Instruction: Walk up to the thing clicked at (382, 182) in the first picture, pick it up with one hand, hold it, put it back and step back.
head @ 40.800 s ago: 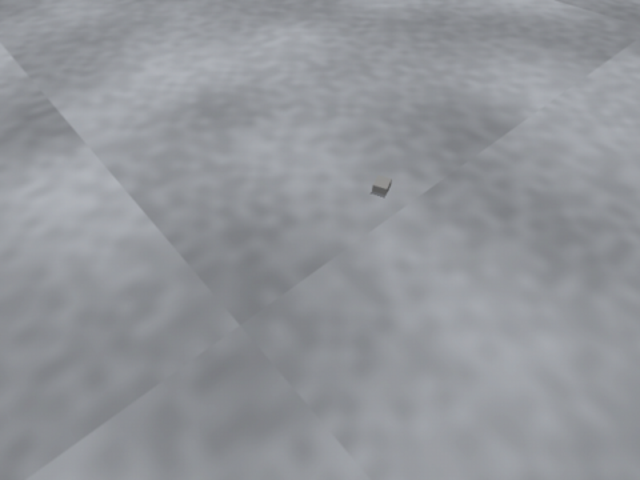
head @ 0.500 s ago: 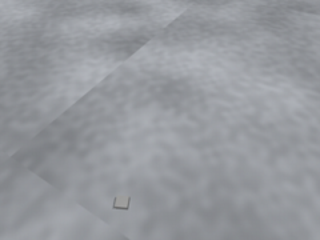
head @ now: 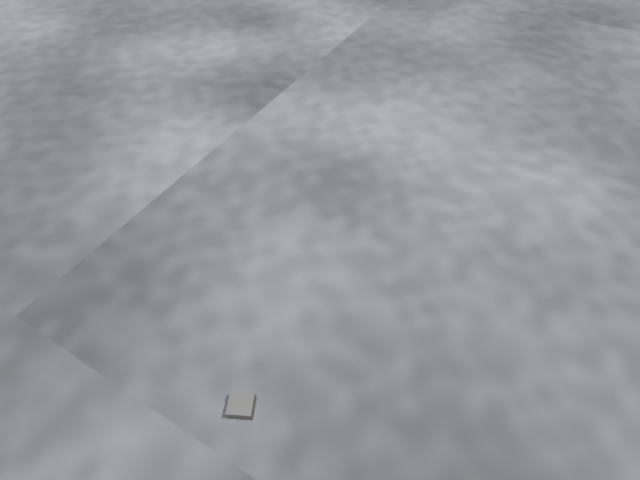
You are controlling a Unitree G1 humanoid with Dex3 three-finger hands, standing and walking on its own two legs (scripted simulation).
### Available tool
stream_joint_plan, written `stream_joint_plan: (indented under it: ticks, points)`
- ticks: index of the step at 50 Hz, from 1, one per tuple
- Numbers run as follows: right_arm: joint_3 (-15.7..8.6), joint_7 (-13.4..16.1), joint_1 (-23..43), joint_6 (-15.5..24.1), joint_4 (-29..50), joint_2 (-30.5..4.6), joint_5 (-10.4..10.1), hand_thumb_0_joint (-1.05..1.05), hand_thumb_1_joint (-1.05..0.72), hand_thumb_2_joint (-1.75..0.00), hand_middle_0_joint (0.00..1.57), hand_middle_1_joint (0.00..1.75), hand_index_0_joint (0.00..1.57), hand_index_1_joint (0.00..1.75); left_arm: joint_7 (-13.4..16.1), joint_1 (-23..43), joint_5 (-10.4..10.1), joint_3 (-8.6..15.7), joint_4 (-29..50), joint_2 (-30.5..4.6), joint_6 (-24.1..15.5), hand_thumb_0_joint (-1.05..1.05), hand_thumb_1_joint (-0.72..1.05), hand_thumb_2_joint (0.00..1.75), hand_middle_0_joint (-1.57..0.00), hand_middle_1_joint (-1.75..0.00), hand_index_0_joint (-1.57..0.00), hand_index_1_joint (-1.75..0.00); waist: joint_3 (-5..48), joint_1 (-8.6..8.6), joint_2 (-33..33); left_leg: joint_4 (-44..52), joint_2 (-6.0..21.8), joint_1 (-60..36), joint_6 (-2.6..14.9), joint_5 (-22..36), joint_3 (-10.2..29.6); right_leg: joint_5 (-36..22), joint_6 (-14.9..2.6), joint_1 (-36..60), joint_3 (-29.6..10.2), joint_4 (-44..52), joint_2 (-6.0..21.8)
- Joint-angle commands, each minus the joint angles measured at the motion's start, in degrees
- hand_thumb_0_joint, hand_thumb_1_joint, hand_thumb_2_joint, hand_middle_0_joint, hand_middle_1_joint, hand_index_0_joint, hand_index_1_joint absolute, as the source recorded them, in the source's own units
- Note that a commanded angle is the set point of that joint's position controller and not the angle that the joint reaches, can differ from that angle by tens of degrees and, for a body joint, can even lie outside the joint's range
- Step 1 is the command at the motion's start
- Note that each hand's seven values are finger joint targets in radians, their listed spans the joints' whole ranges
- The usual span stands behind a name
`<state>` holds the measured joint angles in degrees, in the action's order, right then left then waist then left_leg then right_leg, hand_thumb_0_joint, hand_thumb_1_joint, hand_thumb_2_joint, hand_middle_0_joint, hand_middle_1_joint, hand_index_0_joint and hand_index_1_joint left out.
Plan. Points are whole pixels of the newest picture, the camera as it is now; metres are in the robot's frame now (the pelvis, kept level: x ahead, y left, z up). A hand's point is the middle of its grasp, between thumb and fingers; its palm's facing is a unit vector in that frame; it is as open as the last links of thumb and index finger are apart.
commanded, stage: stand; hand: left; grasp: from above
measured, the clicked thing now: (241, 405) +0.47 +0.24 -0.77
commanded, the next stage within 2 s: step back in 0.04 s
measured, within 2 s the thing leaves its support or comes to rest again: neither
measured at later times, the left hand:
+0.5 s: hand out of the picture +0.08 +0.32 -0.18, palm faces -0.02 -0.94 -0.34, open 7.4 cm
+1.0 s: hand out of the picture -0.09 +0.32 -0.15, palm faces -0.06 -0.91 -0.42, open 7.4 cm
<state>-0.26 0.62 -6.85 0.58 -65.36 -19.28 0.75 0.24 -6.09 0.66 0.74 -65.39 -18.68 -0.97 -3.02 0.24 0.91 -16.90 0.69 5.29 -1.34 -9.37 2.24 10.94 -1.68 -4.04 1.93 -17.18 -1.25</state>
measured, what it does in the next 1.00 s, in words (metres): walks backwards: left foot, then right foot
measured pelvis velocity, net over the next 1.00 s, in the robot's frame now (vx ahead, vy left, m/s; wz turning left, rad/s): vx -0.19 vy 0.06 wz -0.06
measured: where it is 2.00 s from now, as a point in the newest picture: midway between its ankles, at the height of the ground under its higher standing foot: outside the picture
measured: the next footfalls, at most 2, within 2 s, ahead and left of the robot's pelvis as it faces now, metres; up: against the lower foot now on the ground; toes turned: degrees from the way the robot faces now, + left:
left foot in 0.38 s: -0.02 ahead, +0.16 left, +0.00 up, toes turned -1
right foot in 0.84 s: -0.12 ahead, -0.05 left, +0.00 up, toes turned -1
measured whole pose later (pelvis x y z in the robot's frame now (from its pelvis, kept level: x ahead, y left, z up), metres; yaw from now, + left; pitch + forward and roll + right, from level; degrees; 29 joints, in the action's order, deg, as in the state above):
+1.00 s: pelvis -0.19 +0.06 -0.02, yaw -4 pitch -3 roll +2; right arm -2.9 0.7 -7.8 -2.9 -51.1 -23.0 -0.2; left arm -0.2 -10.5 1.8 4.1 -49.5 -20.0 2.6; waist -9.0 -0.7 1.2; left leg -62.8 -7.3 26.6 0.1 -26.6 6.4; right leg 16.1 -1.8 -15.5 -2.7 -34.6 -0.1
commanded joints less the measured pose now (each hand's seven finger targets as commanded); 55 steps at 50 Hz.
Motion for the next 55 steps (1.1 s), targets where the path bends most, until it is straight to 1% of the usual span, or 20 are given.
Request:
stream_joint_plan:
  ticks: [1, 2, 5, 6, 8, 9, 15, 18, 19, 20, 21, 22, 25, 35, 41, 43, 44, 45, 49, 55]
  points:
    - [-2.0, 0.4, 2.1, 1.1, 3.4, -11.5, 0.1, 0.0, -0.9, -0.9, 0.2, 0.3, 0.2, 0.3, 0.8, 1.9, 0.0, 2.4, 3.5, -12.0, -1.1, 0.0, 0.9, 0.9, -0.2, -0.3, -0.2, -0.3, 3.6, -0.25, -0.3, 1.9, 6.1, 0.1, 2.35, 5.8, 4.7, -5.6, 0.28, -0.4, -7.0, 3.5, 8.4]
    - [-3.1, 0.1, 3.8, 0.2, 5.0, -14.1, -0.1, 0.0, -0.9, -0.9, 0.2, 0.3, 0.2, 0.3, 0.9, 1.8, -0.9, 5.5, 4.8, -16.6, -0.6, 0.0, 0.9, 0.9, -0.2, -0.3, -0.2, -0.3, -2.7, -0.33, -0.8, -5.9, 4.6, 5.9, 3.74, 16.7, 4.7, -19.5, -0.31, -2.6, -7.8, -1.4, 8.6]
    - [-3.2, 0.1, 2.1, -0.5, 7.8, -12.2, -1.1, 0.0, -0.9, -0.9, 0.2, 0.3, 0.2, 0.3, 1.3, -0.2, -1.2, 6.2, 7.3, -16.9, -0.2, 0.0, 0.9, 0.9, -0.2, -0.3, -0.2, -0.3, 3.5, -0.18, -3.7, -16.0, 1.0, 6.3, 3.59, 15.9, 0.7, -33.3, -4.65, 0.7, -9.5, -4.3, 12.3]
    - [-3.4, 0.2, 1.4, -0.9, 8.5, -11.8, -1.3, 0.0, -0.9, -0.9, 0.2, 0.3, 0.2, 0.3, 1.4, 0.4, -1.1, 6.5, 8.3, -17.1, 0.1, 0.0, 0.9, 0.9, -0.2, -0.3, -0.2, -0.3, 4.7, 0.01, -5.6, -19.7, -0.7, 7.6, 3.21, 11.3, -0.1, -34.2, -6.97, 0.7, -11.2, -4.0, 14.4]
    - [-4.4, 0.1, 0.2, -2.1, 10.1, -12.3, -0.7, 0.0, -0.9, -0.9, 0.2, 0.3, 0.2, 0.3, 1.5, 3.2, 0.2, 6.8, 11.7, -17.4, 0.4, 0.0, 0.9, 0.9, -0.2, -0.3, -0.2, -0.3, 5.5, -0.03, -10.6, -33.8, -3.9, 11.6, 3.7, -19.0, 1.6, -32.7, -13.12, -1.6, -17.1, -2.8, 21.7]
    - [-4.7, -0.1, -1.2, -2.7, 10.6, -12.7, -0.5, 0.0, -0.9, -0.9, 0.2, 0.3, 0.2, 0.3, 1.5, 4.0, 0.6, 6.9, 13.0, -17.3, 0.6, 0.0, 0.9, 0.9, -0.2, -0.3, -0.2, -0.3, 5.2, 0.38, -9.1, -38.2, -3.0, 11.2, 3.98, -22.0, 3.4, -31.3, -14.22, -5.4, -16.3, -3.9, 22.4]
    - [-4.8, -0.2, -4.3, -2.4, 13.1, -12.1, -0.7, 0.0, -0.9, -0.9, 0.2, 0.3, 0.2, 0.3, 1.6, 5.3, 1.1, 6.3, 17.2, -15.7, 1.7, 0.0, 0.9, 0.9, -0.2, -0.3, -0.2, -0.3, 6.8, 0.11, -9.6, -23.7, -1.0, 14.4, 3.19, -15.0, 1.4, -28.7, -9.56, 0.2, -11.0, -12.8, 16.6]
    - [-5.7, 0.1, -5.5, -1.2, 13.3, -12.4, 0.9, 0.0, -0.9, -0.9, 0.2, 0.3, 0.2, 0.3, 1.1, 5.1, -0.4, 5.9, 18.3, -15.0, 3.3, 0.0, 0.9, 0.9, -0.2, -0.3, -0.2, -0.3, 6.6, 1.35, -4.9, -3.5, 0.7, 6.1, 3.19, 12.3, 0.5, -20.6, -4.23, -3.4, -6.6, -22.0, 10.6]
    - [-6.8, 0.3, -4.4, -0.8, 14.2, -16.5, 1.7, 0.0, -0.9, -0.9, 0.2, 0.3, 0.2, 0.3, 1.0, 3.4, -1.1, 5.6, 19.0, -12.6, 3.6, 0.0, 0.9, 0.9, -0.2, -0.3, -0.2, -0.3, 7.8, 0.32, 3.6, -4.8, 8.7, 0.9, 5.22, 29.2, 11.7, -7.5, -1.24, -11.0, -4.7, -28.9, 3.1]
    - [-7.2, 0.1, -2.9, -0.6, 14.9, -20.0, 1.7, 0.0, -0.9, -0.9, 0.2, 0.3, 0.2, 0.3, 1.4, 3.3, -1.2, 5.2, 19.1, -10.8, 3.8, 0.0, 0.9, 0.9, -0.2, -0.3, -0.2, -0.3, 6.3, -0.2, 11.1, -4.7, 15.6, -2.8, 9.81, 38.3, 20.8, 23.1, 0.06, -21.5, -5.5, -35.4, -5.5]
    - [-7.8, 0.2, -3.3, -0.6, 15.5, -22.8, 0.9, 0.0, -0.9, -0.9, 0.2, 0.3, 0.2, 0.3, 2.2, 3.3, -0.3, 5.5, 19.0, -12.6, 4.1, 0.0, 0.9, 0.9, -0.2, -0.3, -0.2, -0.3, 7.7, 2.16, 11.2, -5.9, 20.2, 1.5, 16.04, 37.3, 23.5, 29.4, 0.51, -19.0, -11.2, -43.2, -4.9]
    - [-7.6, 0.5, -2.7, -0.6, 15.5, -21.5, 0.9, 0.0, -0.9, -0.9, 0.2, 0.3, 0.2, 0.3, 2.5, 4.9, -0.1, 5.6, 18.2, -13.5, 4.1, 0.0, 0.9, 0.9, -0.2, -0.3, -0.2, -0.3, 6.0, 2.72, 10.0, -5.3, 19.6, 5.2, 16.71, 33.2, 24.1, 28.3, 0.37, -18.9, -12.9, -47.3, -4.3]
    - [-6.1, 1.3, 2.1, -0.6, 17.6, -15.9, 1.2, 0.0, -0.9, -0.9, 0.2, 0.3, 0.2, 0.3, 1.8, 0.3, -1.3, 5.9, 17.4, -13.3, 4.2, 0.0, 0.9, 0.9, -0.2, -0.3, -0.2, -0.3, 7.5, -1.55, 6.4, -9.8, 10.3, -2.8, 11.19, 34.3, 8.8, 17.7, 0.07, -24.6, -13.7, -51.8, -5.2]
    - [-6.6, 1.7, -3.4, -1.1, 19.2, -16.5, 0.6, 0.0, -0.9, -0.9, 0.2, 0.3, 0.2, 0.3, 1.4, -0.9, 0.0, 6.3, 19.8, -12.9, 2.9, 0.0, 0.9, 0.9, -0.2, -0.3, -0.2, -0.3, 6.2, 2.74, 7.0, -11.1, 15.1, -6.5, 16.13, 29.2, 12.3, 18.7, 2.58, -20.6, -8.0, -32.4, -1.1]
    - [-6.3, 0.7, 3.3, -1.8, 21.1, -17.0, -0.3, 0.0, -0.9, -0.9, 0.2, 0.3, 0.2, 0.3, 0.3, -9.8, 1.0, 7.1, 16.5, -13.0, 2.1, 0.0, 0.9, 0.9, -0.2, -0.3, -0.2, -0.3, 8.6, -1.95, 5.1, -13.2, 11.2, 10.1, 9.63, 7.3, 9.6, 2.5, -1.5, -2.6, -4.8, -11.3, 0.8]
    - [-5.4, 0.5, 3.1, -2.0, 21.6, -13.6, -0.9, 0.0, -0.9, -0.9, 0.2, 0.3, 0.2, 0.3, 0.2, -8.0, 1.5, 8.2, 18.3, -18.3, 1.7, 0.0, 0.9, 0.9, -0.2, -0.3, -0.2, -0.3, 4.3, -1.42, -10.3, -26.0, -1.2, 23.2, 2.78, -15.0, 2.5, 2.7, -8.47, -3.4, -25.2, -2.8, 14.1]
    - [-5.8, 0.9, 3.1, -2.4, 21.0, -13.4, -0.7, 0.0, -0.9, -0.9, 0.2, 0.3, 0.2, 0.3, 0.2, -3.2, 1.4, 9.0, 20.6, -23.0, 1.8, 0.0, 0.9, 0.9, -0.2, -0.3, -0.2, -0.3, 1.6, -2.66, -17.5, -41.8, -7.2, 20.4, 1.18, -25.7, 2.0, 2.5, -17.08, -15.4, -34.2, 2.0, 24.2]
    - [-6.2, 1.0, 1.1, -2.5, 20.0, -14.8, -0.4, 0.0, -0.9, -0.9, 0.2, 0.3, 0.2, 0.3, 0.5, 0.5, 1.6, 8.9, 22.6, -21.9, 1.4, 0.0, 0.9, 0.9, -0.2, -0.3, -0.2, -0.3, -1.2, -1.13, -15.1, -49.2, -5.8, 17.3, 0.85, -25.2, 6.2, -0.1, -17.49, -21.3, -35.3, 1.7, 24.8]
    - [-5.3, 0.7, -4.8, -2.3, 17.1, -13.7, -1.0, 0.0, -0.9, -0.9, 0.2, 0.3, 0.2, 0.3, 1.0, 5.3, 1.3, 8.0, 24.3, -15.9, 1.5, 0.0, 0.9, 0.9, -0.2, -0.3, -0.2, -0.3, -0.3, 1.88, -9.1, -53.4, -9.5, 20.1, 0.88, -16.2, 7.3, -9.0, -8.65, -14.9, -14.4, -3.0, 12.0]
    - [-4.6, 1.3, -3.8, -1.3, 19.6, -12.8, -0.5, 0.0, -0.9, -0.9, 0.2, 0.3, 0.2, 0.3, 1.6, -2.7, 1.7, 7.6, 24.8, -15.3, 2.1, 0.0, 0.9, 0.9, -0.2, -0.3, -0.2, -0.3, 5.9, -2.84, -11.5, -32.4, -3.9, 21.2, -0.28, -21.9, 2.9, -19.4, -10.79, 3.6, -15.4, -9.4, 15.4]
